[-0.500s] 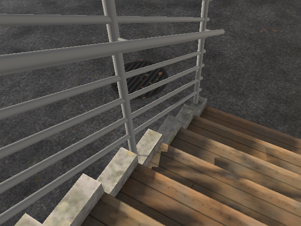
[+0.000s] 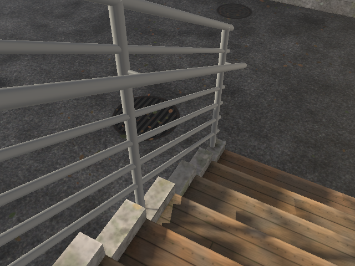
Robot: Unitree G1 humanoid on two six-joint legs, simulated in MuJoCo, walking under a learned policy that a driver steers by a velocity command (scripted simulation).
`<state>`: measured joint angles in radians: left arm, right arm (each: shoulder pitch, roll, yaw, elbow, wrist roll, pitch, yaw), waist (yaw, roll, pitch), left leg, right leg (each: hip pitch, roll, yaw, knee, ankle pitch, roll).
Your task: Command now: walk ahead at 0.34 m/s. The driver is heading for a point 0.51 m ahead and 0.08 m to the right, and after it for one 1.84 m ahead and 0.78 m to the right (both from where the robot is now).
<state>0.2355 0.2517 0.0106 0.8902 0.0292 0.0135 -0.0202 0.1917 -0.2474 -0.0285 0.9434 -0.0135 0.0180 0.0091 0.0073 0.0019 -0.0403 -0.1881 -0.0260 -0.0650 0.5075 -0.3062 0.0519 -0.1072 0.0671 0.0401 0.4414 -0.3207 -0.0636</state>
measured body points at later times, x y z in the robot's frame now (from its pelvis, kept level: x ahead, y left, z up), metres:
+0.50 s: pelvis +0.22 -0.07 -0.12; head +0.22 -0.10 +0.33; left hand +0.43 +0.17 -0.20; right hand +0.10 -0.32 -0.27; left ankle -0.01 +0.11 -0.71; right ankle +0.30 -0.17 -0.87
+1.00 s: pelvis +0.44 -0.07 -0.23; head +0.46 -0.06 +0.22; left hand +0.36 +0.17 -0.37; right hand +0.63 -0.33 -0.32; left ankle +0.55 +0.03 -0.91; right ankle +0.27 -0.18 -0.91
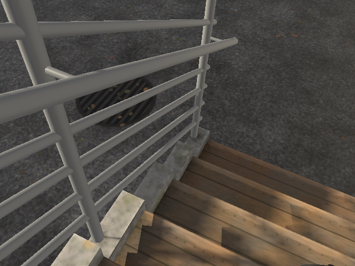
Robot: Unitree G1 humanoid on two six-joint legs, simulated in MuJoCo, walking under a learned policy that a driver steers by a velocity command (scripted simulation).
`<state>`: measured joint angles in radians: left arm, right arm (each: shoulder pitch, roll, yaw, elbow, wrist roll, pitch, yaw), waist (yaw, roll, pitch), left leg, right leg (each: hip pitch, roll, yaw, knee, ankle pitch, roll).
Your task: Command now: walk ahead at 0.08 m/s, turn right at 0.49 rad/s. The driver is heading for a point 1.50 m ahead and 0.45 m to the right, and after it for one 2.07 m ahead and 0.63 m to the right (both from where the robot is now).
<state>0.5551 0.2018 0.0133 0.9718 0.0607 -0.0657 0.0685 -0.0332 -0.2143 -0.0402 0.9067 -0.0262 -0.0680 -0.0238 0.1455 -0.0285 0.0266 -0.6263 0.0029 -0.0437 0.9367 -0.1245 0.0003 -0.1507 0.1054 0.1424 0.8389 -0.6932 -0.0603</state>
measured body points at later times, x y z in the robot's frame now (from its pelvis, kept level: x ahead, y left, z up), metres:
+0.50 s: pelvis +0.23 +0.05 -0.22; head +0.21 +0.05 +0.23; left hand +0.35 +0.30 -0.33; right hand +0.40 -0.21 -0.29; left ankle +0.38 +0.16 -0.83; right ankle +0.26 -0.03 -0.85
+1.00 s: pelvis +0.30 +0.05 -0.12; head +0.34 +0.05 +0.33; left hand +0.55 +0.17 -0.26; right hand +0.16 -0.21 -0.23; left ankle +0.36 +0.18 -0.85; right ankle +0.22 -0.05 -0.81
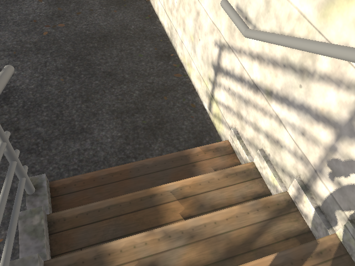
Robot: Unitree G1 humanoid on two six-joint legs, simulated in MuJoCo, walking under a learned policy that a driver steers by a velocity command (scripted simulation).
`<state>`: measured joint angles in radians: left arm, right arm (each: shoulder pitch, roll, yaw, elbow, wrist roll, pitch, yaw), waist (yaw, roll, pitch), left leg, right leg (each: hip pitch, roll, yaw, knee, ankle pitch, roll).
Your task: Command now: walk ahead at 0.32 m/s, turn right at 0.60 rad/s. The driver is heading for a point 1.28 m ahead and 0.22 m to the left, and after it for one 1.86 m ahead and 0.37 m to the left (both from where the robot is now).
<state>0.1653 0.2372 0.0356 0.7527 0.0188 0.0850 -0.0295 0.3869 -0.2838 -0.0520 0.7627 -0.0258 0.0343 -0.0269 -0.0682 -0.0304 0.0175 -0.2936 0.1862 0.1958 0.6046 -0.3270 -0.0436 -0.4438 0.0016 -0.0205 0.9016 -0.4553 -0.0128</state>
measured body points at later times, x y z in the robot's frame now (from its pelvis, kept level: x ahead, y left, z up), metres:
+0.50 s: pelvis +0.19 -0.09 -0.09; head +0.19 -0.10 +0.36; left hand +0.10 +0.15 -0.23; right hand +0.33 -0.31 -0.22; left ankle +0.29 -0.03 -0.80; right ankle -0.01 -0.10 -0.73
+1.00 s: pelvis +0.45 -0.13 -0.23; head +0.43 -0.12 +0.22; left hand +0.57 +0.15 -0.33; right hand +0.46 -0.39 -0.37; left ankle +0.28 -0.07 -0.90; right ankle +0.66 -0.24 -0.94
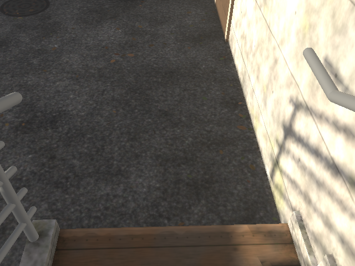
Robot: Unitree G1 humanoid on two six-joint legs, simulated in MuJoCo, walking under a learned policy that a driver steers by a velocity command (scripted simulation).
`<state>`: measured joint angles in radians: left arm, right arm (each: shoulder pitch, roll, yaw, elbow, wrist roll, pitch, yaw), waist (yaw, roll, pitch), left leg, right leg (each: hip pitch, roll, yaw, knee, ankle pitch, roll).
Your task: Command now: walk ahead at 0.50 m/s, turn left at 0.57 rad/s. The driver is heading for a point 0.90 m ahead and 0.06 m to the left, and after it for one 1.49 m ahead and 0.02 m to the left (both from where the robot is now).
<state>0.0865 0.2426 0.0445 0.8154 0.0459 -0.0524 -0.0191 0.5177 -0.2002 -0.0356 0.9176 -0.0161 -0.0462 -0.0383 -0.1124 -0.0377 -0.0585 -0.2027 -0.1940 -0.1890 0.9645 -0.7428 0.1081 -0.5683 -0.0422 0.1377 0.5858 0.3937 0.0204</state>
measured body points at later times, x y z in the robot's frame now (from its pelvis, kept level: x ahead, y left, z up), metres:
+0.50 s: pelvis +0.23 -0.08 -0.12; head +0.23 -0.09 +0.33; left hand +0.10 +0.15 -0.25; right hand +0.45 -0.28 -0.24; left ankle +0.30 +0.10 -0.75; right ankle +0.17 -0.16 -0.84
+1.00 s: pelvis +0.47 +0.08 -0.29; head +0.49 +0.11 +0.16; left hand +0.32 +0.27 -0.44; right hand +0.63 -0.12 -0.42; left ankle +0.51 +0.15 -1.01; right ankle +0.46 -0.11 -0.87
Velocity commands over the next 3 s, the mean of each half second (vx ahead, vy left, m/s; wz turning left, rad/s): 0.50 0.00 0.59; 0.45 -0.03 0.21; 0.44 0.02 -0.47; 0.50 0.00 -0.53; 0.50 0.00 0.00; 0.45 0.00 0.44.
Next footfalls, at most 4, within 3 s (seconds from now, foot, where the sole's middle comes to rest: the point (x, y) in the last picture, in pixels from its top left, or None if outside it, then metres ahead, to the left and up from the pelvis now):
0.10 right None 0.21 -0.15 -0.87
0.84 left None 0.54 0.17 -1.05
1.48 right None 0.63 -0.08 -1.05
1.84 left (136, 248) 0.88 0.12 -1.22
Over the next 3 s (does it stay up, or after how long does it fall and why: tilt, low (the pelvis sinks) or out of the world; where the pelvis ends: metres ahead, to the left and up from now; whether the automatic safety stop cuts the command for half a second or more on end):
stays up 1.36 -0.09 -0.62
